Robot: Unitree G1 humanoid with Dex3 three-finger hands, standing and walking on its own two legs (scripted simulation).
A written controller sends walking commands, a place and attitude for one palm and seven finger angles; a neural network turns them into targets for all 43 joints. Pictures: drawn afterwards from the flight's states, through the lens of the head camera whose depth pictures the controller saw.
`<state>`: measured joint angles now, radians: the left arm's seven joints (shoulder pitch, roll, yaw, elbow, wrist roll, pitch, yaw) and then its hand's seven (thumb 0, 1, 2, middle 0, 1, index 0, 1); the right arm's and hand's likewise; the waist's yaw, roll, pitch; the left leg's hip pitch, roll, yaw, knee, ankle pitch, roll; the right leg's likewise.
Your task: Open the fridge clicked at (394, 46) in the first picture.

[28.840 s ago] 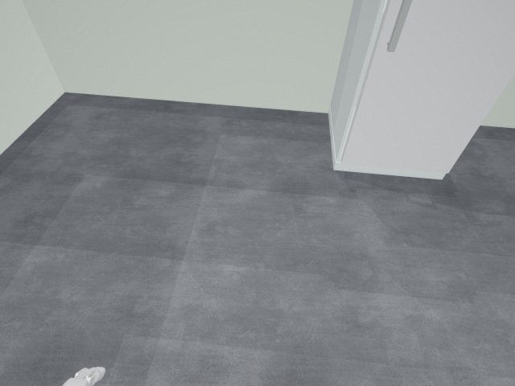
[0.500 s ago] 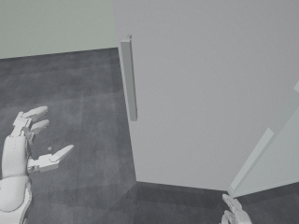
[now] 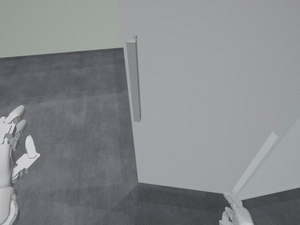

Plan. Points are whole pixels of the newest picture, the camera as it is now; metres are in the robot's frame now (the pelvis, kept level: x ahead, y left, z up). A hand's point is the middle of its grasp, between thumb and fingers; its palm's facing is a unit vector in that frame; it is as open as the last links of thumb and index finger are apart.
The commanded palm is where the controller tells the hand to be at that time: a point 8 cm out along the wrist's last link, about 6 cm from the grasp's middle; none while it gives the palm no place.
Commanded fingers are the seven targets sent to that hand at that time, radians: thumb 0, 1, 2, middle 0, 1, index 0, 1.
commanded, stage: draw the hand back to the body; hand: left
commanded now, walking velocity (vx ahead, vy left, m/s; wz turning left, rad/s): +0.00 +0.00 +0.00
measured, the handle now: (136, 83) +0.53 +0.13 +0.13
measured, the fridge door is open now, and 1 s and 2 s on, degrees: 71 71 71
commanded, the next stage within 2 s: step back with the hand held close in 0.12 s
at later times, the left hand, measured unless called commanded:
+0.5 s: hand (42, 154) +0.20 +0.27 +0.15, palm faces +0.39 -0.80 -0.45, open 7.4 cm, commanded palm +0.13 +0.31 +0.18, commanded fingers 0.00 0.90 0.90 -0.20 -0.30 -0.20 -0.30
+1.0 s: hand (20, 181) +0.13 +0.27 +0.16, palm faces +0.47 -0.78 -0.42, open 7.4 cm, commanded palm +0.06 +0.31 +0.18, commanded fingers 0.00 0.90 0.90 -0.20 -0.30 -0.20 -0.30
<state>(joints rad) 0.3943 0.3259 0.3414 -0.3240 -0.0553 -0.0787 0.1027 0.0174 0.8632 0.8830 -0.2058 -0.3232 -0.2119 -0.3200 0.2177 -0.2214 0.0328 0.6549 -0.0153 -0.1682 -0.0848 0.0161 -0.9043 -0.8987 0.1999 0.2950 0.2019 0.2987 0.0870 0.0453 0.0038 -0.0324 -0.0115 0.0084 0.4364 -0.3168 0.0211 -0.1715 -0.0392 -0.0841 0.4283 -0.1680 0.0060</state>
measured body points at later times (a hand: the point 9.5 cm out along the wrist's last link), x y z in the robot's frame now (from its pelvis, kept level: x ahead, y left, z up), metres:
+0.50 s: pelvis -0.02 +0.01 -0.01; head -0.01 +0.01 +0.44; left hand +0.17 +0.31 +0.18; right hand +0.16 -0.23 -0.08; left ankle -0.04 +0.10 -0.74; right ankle +0.05 -0.12 -0.74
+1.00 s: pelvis -0.08 +0.01 -0.03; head -0.07 +0.03 +0.42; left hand +0.10 +0.31 +0.18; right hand +0.07 -0.23 -0.10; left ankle -0.04 +0.10 -0.74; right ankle +0.05 -0.13 -0.74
